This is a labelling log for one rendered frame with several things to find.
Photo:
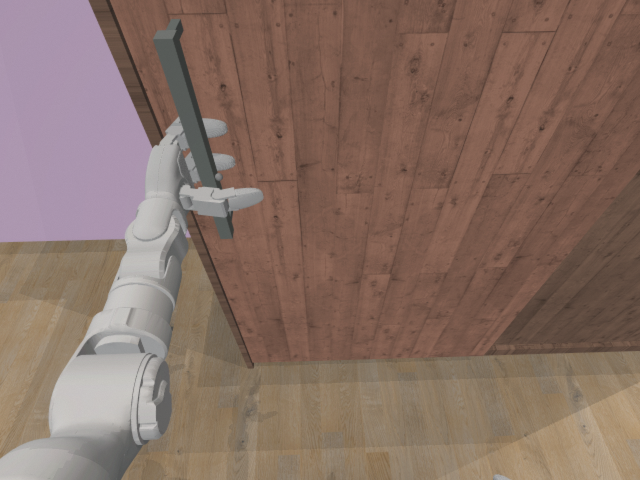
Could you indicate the robot left upper arm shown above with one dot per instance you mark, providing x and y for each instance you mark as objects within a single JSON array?
[{"x": 107, "y": 406}]

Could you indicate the robot left forearm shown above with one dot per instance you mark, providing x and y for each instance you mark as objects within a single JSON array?
[{"x": 137, "y": 314}]

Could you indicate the left robot hand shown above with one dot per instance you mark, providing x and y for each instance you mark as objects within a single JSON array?
[{"x": 167, "y": 173}]

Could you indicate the handle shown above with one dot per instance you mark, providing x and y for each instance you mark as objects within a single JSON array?
[{"x": 168, "y": 46}]

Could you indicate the wardrobe door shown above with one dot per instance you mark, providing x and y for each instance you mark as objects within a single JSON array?
[
  {"x": 426, "y": 165},
  {"x": 594, "y": 294}
]

